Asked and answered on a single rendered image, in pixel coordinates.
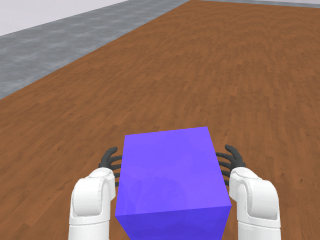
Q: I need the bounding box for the carton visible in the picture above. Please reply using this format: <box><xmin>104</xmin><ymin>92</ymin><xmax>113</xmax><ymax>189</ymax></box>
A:
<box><xmin>115</xmin><ymin>126</ymin><xmax>232</xmax><ymax>240</ymax></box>

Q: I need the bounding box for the right robot forearm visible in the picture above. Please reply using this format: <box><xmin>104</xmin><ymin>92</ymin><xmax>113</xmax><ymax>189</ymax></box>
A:
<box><xmin>229</xmin><ymin>167</ymin><xmax>281</xmax><ymax>240</ymax></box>

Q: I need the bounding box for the robot left hand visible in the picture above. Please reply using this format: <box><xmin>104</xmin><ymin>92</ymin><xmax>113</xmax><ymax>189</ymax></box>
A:
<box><xmin>98</xmin><ymin>146</ymin><xmax>123</xmax><ymax>187</ymax></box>

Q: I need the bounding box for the robot right hand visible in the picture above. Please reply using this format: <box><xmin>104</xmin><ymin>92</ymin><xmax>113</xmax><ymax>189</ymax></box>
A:
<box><xmin>215</xmin><ymin>144</ymin><xmax>246</xmax><ymax>186</ymax></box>

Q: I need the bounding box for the left robot forearm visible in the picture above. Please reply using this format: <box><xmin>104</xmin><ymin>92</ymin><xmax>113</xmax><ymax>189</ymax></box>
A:
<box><xmin>68</xmin><ymin>167</ymin><xmax>116</xmax><ymax>240</ymax></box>

